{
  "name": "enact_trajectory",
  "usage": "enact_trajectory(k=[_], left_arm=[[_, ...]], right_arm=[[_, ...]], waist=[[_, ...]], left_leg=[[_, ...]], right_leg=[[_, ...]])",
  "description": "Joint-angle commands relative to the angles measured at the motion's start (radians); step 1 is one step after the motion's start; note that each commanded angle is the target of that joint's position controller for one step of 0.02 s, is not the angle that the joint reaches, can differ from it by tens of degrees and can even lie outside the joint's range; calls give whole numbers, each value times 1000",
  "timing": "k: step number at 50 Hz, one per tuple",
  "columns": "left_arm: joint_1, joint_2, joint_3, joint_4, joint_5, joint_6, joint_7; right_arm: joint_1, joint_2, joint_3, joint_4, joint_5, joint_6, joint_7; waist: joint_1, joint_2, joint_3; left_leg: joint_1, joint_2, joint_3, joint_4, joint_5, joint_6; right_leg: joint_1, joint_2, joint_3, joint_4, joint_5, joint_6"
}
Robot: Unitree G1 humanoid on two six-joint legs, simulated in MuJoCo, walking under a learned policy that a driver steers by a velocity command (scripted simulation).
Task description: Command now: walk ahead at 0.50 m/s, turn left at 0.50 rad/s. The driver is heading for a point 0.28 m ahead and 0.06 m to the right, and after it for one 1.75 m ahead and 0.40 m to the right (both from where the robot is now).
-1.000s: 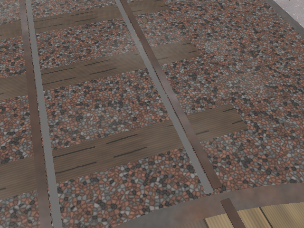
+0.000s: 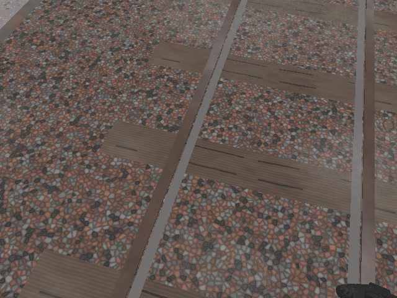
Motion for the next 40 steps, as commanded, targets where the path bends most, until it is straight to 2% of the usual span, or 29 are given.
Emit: enact_trajectory(k=[1,2,3,4,5,6,7,10,14,17,20,23,24,25,26,27,28,29,30,31,32,33,35,37,40], left_arm=[[-122,146,27,-173,1,-24,-16],[-127,118,15,-171,-13,-35,-20],[-88,105,11,-139,-12,-37,-19],[-60,98,10,-121,6,-21,-20],[-13,90,7,-96,18,0,-25],[0,88,9,-85,19,16,-31],[-2,84,10,-83,15,25,-37],[-103,80,13,-101,4,36,-47],[-211,76,13,-126,-3,31,-48],[-282,58,1,-146,4,25,-54],[-362,37,-15,-180,10,21,-62],[-315,54,-11,-181,9,21,-57],[-250,69,-6,-166,10,22,-53],[-144,95,6,-137,11,19,-48],[-10,130,24,-98,18,12,-43],[124,201,52,-74,31,11,-30],[56,292,79,-95,14,26,-21],[32,276,80,-93,-24,29,-27],[-25,229,68,-100,-22,29,-22],[-60,162,51,-95,-16,30,-20],[-90,134,41,-97,-14,23,-16],[-110,127,36,-102,-15,15,-12],[-92,156,40,-99,-19,-5,-15],[-67,186,47,-97,-20,-12,-17],[-12,187,50,-94,-24,-7,-18]], right_arm=[[371,-262,-81,32,23,14,-41],[318,-203,-64,45,30,10,-50],[268,-143,-46,48,31,-1,-51],[236,-112,-33,53,36,-14,-52],[217,-91,-24,54,36,-27,-50],[234,-87,-20,64,36,-42,-46],[253,-99,-22,79,38,-53,-44],[311,-117,-25,111,37,-65,-43],[352,-102,-14,135,36,-73,-50],[370,-87,-2,153,34,-79,-61],[422,-85,6,188,31,-76,-77],[422,-129,3,207,26,-69,-94],[410,-148,-1,207,23,-64,-102],[390,-166,-6,202,18,-56,-104],[363,-181,-10,190,20,-50,-101],[317,-170,-6,153,30,-56,-93],[360,-74,6,94,43,-69,-70],[298,-127,4,76,22,-81,-61],[243,-118,9,51,32,-94,-54],[250,-122,8,52,37,-100,-53],[237,-114,8,45,23,-85,-53],[263,-101,14,50,6,-62,-50],[272,-84,18,40,-5,-28,-44],[212,-80,21,9,-2,-17,-41],[77,-78,26,-40,4,-15,-37]], waist=[[-177,74,-285],[-134,47,-172],[-82,-4,-115],[-43,-1,-91],[-20,15,-99],[-16,23,-102],[-11,28,-92],[-40,41,-28],[-70,51,15],[-85,55,32],[-108,49,52],[-70,91,-7],[-38,114,-43],[11,122,-96],[78,108,-161],[155,16,-242],[42,-265,-298],[63,-62,-298],[38,-14,-176],[-13,65,-69],[-47,79,-29],[-72,61,-27],[-85,21,-41],[-75,-5,-34],[-23,-41,-23]], left_leg=[[766,390,-730,-348,-52,222],[633,364,-573,-343,80,191],[504,312,-462,-358,218,140],[419,268,-380,-374,301,108],[372,245,-321,-396,336,88],[352,234,-292,-411,385,81],[347,226,-262,-429,405,71],[372,213,-190,-482,382,20],[437,207,-103,-503,401,-32],[485,213,-44,-506,484,-47],[570,233,2,-476,633,-57],[646,254,46,-310,1068,-79],[659,265,54,-212,1189,-84],[637,275,59,-62,1210,-82],[553,269,68,146,1080,-80],[348,210,94,477,707,-82],[-130,-46,30,870,-311,-140],[-250,7,-180,914,-273,-118],[-280,64,-195,845,-190,-117],[-235,102,-175,732,-149,-120],[-186,127,-176,653,-147,-135],[-130,135,-168,607,-142,-153],[-94,139,-139,523,-130,-179],[-110,143,-115,418,-66,-202],[-152,135,-101,238,67,-218]], right_leg=[[-714,67,234,621,6,-19],[-699,22,234,551,109,-30],[-614,-11,237,446,148,-36],[-539,-26,243,387,154,-35],[-472,-30,243,359,165,-33],[-447,-21,236,352,174,-34],[-457,-17,234,334,199,-36],[-567,-7,249,264,315,-42],[-647,49,282,119,444,-53],[-635,69,226,-9,507,-64],[-619,90,147,-130,483,-90],[-489,173,70,-186,354,-147],[-426,201,59,-188,297,-171],[-319,221,70,-208,257,-199],[-145,227,112,-285,265,-235],[80,78,315,-350,220,-310],[373,-202,887,-420,344,-477],[354,-206,929,-484,344,-507],[231,-193,810,-519,330,-470],[73,-152,717,-558,396,-412],[-21,-95,645,-570,461,-371],[-84,-52,584,-584,511,-353],[-136,-9,522,-593,609,-344],[-157,22,494,-607,635,-329],[-116,55,490,-595,632,-280]])
Keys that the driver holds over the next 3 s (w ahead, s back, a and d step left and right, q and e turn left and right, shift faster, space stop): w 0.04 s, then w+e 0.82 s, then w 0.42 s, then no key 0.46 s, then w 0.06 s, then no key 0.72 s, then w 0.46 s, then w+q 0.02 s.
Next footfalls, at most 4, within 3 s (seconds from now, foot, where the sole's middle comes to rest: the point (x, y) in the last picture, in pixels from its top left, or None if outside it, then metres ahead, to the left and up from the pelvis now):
0.54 right None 0.43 -0.08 -0.75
1.04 left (215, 202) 0.77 0.00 -0.75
1.52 right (286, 178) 0.89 -0.27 -0.75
1.90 left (234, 173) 0.90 -0.07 -0.75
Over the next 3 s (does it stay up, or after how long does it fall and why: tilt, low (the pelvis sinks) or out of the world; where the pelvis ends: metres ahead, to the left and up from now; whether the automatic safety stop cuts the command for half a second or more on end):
stays up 0.97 -0.27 0.02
